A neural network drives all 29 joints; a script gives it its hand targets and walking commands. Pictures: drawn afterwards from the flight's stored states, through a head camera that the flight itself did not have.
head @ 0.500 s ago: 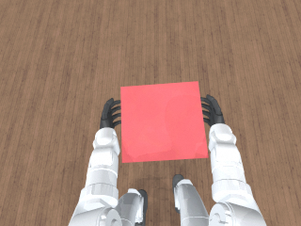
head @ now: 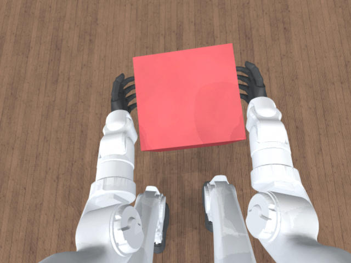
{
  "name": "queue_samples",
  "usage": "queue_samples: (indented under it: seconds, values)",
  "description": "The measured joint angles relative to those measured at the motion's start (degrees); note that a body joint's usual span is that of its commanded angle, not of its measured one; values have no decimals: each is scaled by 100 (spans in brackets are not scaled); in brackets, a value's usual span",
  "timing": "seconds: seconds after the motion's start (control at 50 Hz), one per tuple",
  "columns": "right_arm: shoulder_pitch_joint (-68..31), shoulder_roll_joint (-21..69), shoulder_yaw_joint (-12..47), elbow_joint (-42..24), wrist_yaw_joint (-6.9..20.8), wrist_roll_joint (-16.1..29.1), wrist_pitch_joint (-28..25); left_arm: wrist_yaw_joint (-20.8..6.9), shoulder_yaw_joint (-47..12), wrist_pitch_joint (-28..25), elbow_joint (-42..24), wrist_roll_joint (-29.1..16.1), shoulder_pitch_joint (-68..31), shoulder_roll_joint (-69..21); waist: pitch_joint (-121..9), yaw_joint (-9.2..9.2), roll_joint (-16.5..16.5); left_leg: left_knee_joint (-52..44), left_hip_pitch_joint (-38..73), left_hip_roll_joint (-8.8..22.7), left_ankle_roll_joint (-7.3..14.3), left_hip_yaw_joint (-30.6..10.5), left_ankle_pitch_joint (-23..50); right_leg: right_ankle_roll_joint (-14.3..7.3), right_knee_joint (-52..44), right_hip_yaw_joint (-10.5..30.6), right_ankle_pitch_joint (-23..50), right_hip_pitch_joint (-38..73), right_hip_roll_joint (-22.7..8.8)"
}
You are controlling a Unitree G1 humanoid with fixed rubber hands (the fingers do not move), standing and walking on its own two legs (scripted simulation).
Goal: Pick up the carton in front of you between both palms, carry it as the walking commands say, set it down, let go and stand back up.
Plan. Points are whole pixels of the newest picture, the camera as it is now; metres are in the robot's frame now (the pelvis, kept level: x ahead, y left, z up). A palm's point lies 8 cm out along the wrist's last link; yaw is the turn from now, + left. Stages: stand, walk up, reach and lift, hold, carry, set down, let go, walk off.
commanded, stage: set down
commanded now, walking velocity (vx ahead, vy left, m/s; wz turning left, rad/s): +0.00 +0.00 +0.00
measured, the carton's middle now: (188, 109) +0.46 -0.04 -0.16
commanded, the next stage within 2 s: none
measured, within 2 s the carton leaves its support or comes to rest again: rests again in 1.20 s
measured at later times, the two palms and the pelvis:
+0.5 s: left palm (141, 117) +0.47 +0.10 -0.24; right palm (240, 106) +0.48 -0.20 -0.24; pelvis -0.02 +0.00 -0.12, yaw +3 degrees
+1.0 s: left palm (149, 121) +0.49 +0.10 -0.36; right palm (232, 109) +0.51 -0.20 -0.36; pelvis -0.03 +0.00 -0.21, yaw +4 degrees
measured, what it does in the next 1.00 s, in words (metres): lowers itself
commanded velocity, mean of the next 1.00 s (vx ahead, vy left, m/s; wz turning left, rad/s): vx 0.00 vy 0.00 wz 0.00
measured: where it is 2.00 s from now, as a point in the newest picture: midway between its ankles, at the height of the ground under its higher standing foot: (185, 225)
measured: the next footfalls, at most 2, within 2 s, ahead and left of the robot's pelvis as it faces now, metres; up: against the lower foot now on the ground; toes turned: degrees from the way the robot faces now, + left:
none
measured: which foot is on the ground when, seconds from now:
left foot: down 0.00-1.00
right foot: down 0.00-1.00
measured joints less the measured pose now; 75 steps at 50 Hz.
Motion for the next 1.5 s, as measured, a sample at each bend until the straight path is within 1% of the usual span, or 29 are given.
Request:
queue_samples:
  seconds: [0.02, 0.12, 0.26, 0.44, 0.62, 0.74, 0.86, 0.94, 1.02, 1.16, 1.26, 1.32, 1.38, 1.5]
  values:
    - [-51, -13, 14, 17, -16, 15, -3, 0, -6, 1, 10, -23, -46, 33, -12, -6, 1, 110, -138, -16, -27, -10, -23, 0, 100, 7, -15, -143, 13]
    - [-253, -158, 141, 49, -103, 163, -26, 33, -62, -40, 105, -129, -311, 150, -33, -50, 20, 613, -791, -36, -25, 32, -168, 5, 589, 32, -100, -829, 22]
    - [-572, -435, 391, 160, -161, 447, -63, 187, -219, -88, 139, -385, -588, 276, 75, -63, 7, 1296, -1560, -72, -35, 104, -344, 20, 1257, 81, -210, -1644, 27]
    - [-1179, -760, 547, 494, -184, 650, -106, 382, -364, -104, 280, -672, -1054, 479, 466, -134, 26, 2123, -2311, -145, -61, 130, -503, 23, 2031, 77, -295, -2409, -14]
    - [-1916, -1167, 699, 990, -189, 856, -139, 567, -445, -102, 609, -837, -1715, 689, 1058, -196, 56, 2903, -2887, -206, -79, 181, -597, 30, 2750, 91, -307, -3001, -47]
    - [-2456, -1464, 927, 1389, -228, 1045, -181, 697, -556, -126, 884, -1002, -2170, 877, 1552, -230, 97, 3389, -3183, -246, -98, 220, -643, 24, 3208, 104, -300, -3316, -71]
    - [-2864, -1774, 1338, 1628, -310, 1418, -229, 853, -847, -150, 1060, -1342, -2541, 1103, 2124, -275, 148, 3829, -3343, -315, -133, 228, -695, -3, 3634, 93, -322, -3485, -132]
    - [-2895, -1865, 1479, 1678, -347, 1683, -278, 934, -1075, -145, 1091, -1532, -2600, 1209, 2297, -286, 78, 4028, -3354, -372, -192, 161, -751, -63, 3827, 20, -385, -3491, -198]
    - [-2984, -1860, 1445, 1880, -349, 1695, -317, 881, -1112, -170, 1238, -1544, -2625, 1272, 2273, -292, 80, 4129, -3410, -400, -206, 137, -760, -79, 3911, -6, -391, -3531, -227]
    - [-3076, -1963, 1352, 2229, -251, 1603, -382, 721, -1011, -171, 1563, -1382, -2800, 1254, 2309, -306, 109, 4205, -3492, -458, -186, 152, -682, -59, 3976, 12, -355, -3562, -277]
    - [-3170, -2106, 1394, 2396, -188, 1697, -442, 662, -1075, -200, 1648, -1374, -2921, 1265, 2505, -303, 80, 4245, -3507, -498, -194, 141, -616, -62, 4006, 4, -315, -3542, -315]
    - [-3266, -2237, 1439, 2543, -100, 1788, -482, 608, -1102, -248, 1671, -1364, -3029, 1263, 2623, -286, 53, 4279, -3502, -511, -205, 132, -584, -69, 4029, -6, -285, -3524, -328]
    - [-3378, -2325, 1475, 2697, -46, 1840, -499, 544, -1041, -262, 1762, -1260, -3164, 1266, 2715, -266, 37, 4315, -3495, -518, -213, 121, -560, -77, 4052, -19, -258, -3508, -336]
    - [-3512, -2369, 1434, 2903, 26, 1772, -541, 332, -819, -254, 1904, -990, -3300, 1274, 2808, -238, 35, 4388, -3455, -510, -220, 106, -566, -94, 4102, -43, -239, -3470, -330]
